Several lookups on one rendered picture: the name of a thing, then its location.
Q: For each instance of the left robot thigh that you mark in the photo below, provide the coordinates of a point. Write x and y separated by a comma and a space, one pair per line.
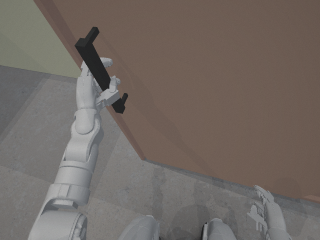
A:
141, 228

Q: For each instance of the robot right shin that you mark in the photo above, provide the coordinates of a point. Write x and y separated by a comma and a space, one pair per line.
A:
216, 219

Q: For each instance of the robot left upper arm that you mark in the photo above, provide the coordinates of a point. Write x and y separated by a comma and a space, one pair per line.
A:
60, 225

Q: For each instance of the handle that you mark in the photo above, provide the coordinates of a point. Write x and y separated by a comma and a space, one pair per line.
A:
91, 58

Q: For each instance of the robot left hand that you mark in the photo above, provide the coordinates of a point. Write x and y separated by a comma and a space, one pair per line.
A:
87, 89

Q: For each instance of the right robot forearm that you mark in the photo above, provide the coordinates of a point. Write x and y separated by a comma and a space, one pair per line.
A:
277, 234

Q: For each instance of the left robot forearm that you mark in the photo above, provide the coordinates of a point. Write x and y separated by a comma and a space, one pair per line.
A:
71, 186

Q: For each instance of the robot right hand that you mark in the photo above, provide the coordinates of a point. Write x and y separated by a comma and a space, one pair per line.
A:
270, 215

